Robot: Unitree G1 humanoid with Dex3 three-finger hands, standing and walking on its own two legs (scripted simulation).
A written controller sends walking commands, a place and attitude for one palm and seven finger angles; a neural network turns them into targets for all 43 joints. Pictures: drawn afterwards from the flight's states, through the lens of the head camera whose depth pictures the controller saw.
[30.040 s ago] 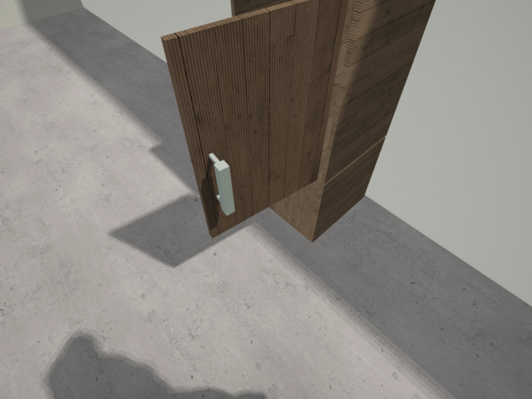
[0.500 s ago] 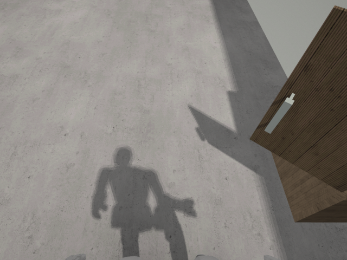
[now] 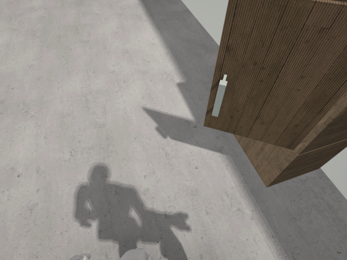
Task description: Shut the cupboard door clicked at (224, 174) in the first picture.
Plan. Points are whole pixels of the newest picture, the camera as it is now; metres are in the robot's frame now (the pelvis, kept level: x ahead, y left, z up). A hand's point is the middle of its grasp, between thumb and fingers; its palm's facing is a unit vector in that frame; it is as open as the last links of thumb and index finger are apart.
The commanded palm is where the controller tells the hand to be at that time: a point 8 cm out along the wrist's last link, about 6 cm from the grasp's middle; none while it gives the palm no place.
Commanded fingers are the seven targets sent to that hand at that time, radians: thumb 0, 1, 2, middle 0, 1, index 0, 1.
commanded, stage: turn to face it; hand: left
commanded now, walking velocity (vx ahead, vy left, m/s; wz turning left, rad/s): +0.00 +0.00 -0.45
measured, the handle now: (220, 95) +0.69 -0.14 -0.10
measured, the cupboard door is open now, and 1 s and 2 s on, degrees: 52 52 52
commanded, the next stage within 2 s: take the last steps up to it in 0.38 s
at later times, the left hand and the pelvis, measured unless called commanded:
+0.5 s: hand (114, 257) +0.14 +0.16 -0.15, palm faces -0.21 -0.94 -0.25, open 7.3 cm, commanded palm none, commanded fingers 0.00 0.90 0.90 -0.20 -0.30 -0.20 -0.30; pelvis +0.02 -0.01 +0.00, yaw -12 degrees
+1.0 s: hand (152, 213) +0.26 +0.08 -0.16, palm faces -0.39 -0.90 -0.17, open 7.3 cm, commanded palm none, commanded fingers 0.00 0.90 0.90 -0.20 -0.30 -0.20 -0.30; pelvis +0.10 -0.07 +0.00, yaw -20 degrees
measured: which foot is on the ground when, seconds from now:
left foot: up 0.00-0.06, down 0.08-0.36, up 0.38-0.66, down 0.68-1.00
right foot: down 0.00-0.08, up 0.10-0.34, down 0.36-0.66, up 0.68-1.00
